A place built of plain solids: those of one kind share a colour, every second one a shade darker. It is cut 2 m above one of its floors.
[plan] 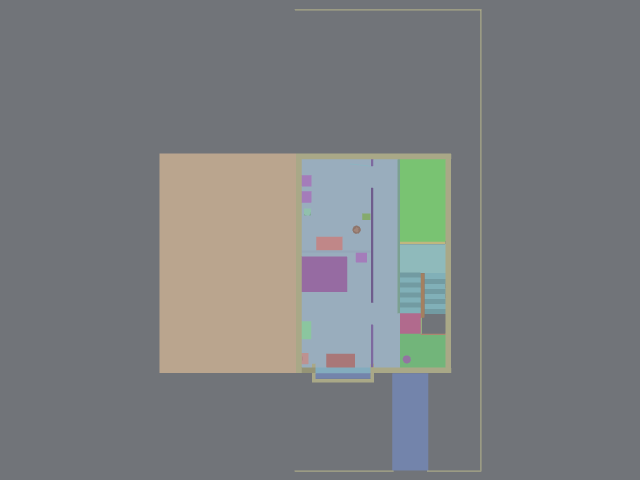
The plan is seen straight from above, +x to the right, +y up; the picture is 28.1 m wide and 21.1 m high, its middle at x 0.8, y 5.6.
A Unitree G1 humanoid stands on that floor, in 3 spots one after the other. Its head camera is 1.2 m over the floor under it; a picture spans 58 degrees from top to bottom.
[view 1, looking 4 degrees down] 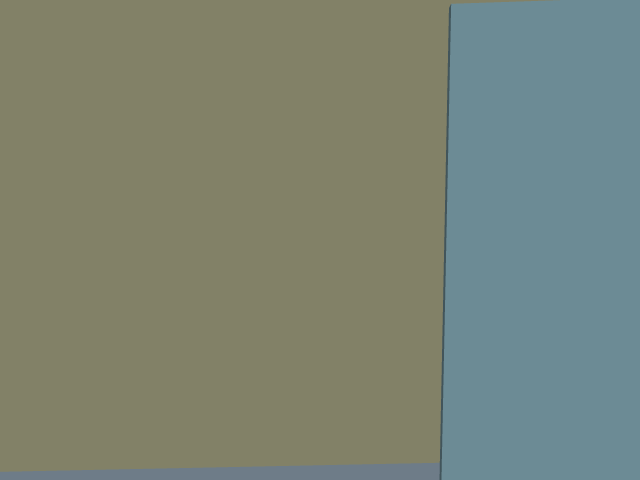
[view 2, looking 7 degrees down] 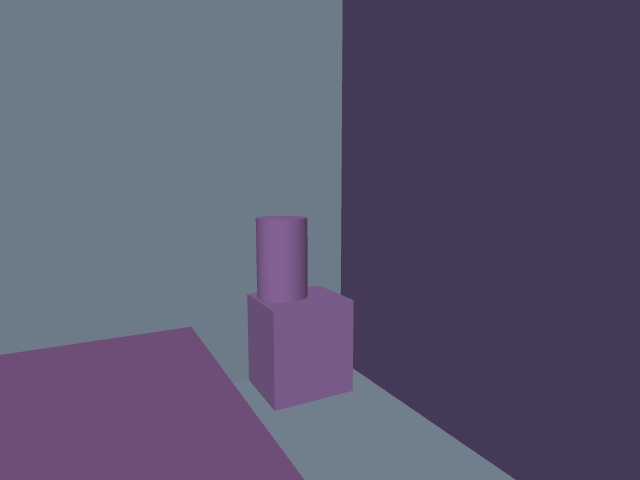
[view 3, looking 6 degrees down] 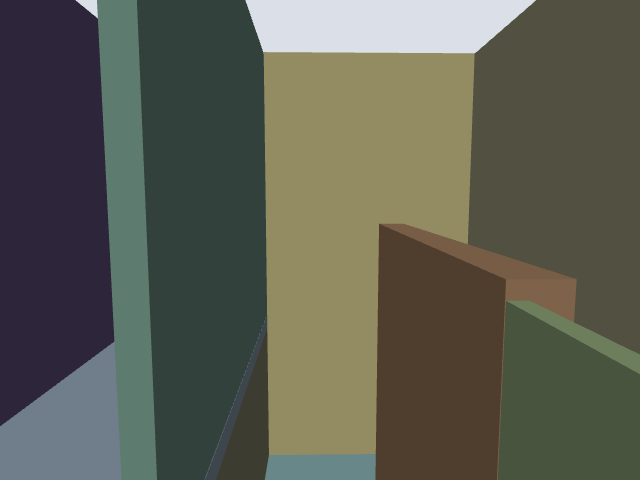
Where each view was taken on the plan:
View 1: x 1.55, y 7.19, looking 88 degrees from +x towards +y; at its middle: wall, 1.96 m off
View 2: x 1.55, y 2.55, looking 62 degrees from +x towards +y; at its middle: bedrooms_wall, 2.84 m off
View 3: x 4.77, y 1.18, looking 89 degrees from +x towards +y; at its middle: landing_end_wall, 4.26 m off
